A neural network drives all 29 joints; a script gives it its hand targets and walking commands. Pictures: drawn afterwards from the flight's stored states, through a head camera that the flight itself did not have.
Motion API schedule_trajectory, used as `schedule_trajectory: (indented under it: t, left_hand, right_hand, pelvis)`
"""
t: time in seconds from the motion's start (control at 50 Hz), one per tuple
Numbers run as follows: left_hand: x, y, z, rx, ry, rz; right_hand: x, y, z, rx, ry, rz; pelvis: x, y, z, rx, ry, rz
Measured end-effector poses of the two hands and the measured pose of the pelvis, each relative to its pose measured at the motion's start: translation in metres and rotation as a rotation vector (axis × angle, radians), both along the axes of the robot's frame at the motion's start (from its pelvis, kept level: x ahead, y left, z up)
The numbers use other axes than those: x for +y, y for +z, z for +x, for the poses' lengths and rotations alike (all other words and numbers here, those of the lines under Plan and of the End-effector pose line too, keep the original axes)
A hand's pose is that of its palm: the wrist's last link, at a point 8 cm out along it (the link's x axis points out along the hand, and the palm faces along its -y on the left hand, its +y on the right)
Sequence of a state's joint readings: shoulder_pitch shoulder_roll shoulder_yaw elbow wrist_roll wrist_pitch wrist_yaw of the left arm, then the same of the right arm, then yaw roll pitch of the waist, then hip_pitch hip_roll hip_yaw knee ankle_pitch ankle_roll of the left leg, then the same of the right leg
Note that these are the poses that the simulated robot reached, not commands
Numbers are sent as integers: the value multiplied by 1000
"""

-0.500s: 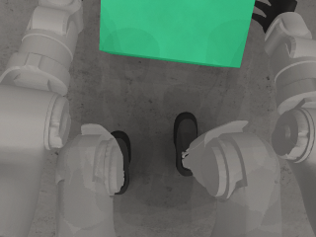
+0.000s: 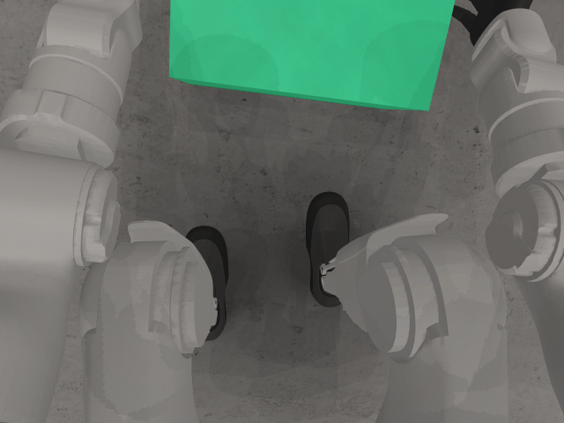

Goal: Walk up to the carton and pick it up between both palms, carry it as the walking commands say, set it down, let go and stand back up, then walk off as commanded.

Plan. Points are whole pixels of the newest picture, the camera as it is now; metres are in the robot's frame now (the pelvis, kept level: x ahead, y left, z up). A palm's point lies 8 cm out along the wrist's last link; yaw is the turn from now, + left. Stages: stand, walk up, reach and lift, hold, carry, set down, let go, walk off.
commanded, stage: set down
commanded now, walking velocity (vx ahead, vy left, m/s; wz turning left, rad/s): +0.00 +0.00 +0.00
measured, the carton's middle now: out of the picture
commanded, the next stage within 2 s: let go in 1.96 s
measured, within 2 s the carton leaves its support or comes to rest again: neither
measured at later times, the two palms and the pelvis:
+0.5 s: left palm out of the picture +0.57 +0.15 -0.21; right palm (535, 30) +0.50 -0.30 -0.19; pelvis +0.00 +0.00 -0.01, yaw +0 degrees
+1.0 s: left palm out of the picture +0.59 +0.17 -0.06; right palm out of the picture +0.51 -0.29 -0.05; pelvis +0.01 +0.00 +0.07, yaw +0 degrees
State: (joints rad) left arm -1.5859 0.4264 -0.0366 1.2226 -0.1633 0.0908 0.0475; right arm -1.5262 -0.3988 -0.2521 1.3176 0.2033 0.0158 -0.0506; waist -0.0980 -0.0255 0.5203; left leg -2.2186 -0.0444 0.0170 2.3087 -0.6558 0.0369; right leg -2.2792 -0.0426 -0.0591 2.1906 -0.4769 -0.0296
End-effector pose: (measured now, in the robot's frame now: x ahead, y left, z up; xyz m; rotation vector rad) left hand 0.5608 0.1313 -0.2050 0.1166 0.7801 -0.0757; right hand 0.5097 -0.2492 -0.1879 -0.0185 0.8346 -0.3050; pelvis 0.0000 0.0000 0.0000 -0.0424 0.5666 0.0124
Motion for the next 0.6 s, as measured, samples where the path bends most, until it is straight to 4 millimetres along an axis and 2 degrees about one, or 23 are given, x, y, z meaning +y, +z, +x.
schedule_trajectory:
  t: [0.16, 0.36, 0.5, 0.6]
  left_hand:
    - [4, -3, 5, -3, 22, -3]
    - [25, -13, -1, 7, 47, 22]
    - [19, -2, 8, -29, 29, 10]
    - [19, 21, 19, -83, 22, 21]
  right_hand:
    - [-18, -6, -8, 26, -27, -33]
    - [-39, -6, -10, 10, -44, -62]
    - [-46, -1, -14, -10, -55, -59]
    - [-45, 19, -4, -89, -57, -48]
  pelvis:
    - [-2, -4, 2, 0, -2, 1]
    - [-5, -9, 5, -1, -2, 6]
    - [-5, -8, 5, -4, -4, 3]
    - [-5, -2, 4, -3, -13, 6]
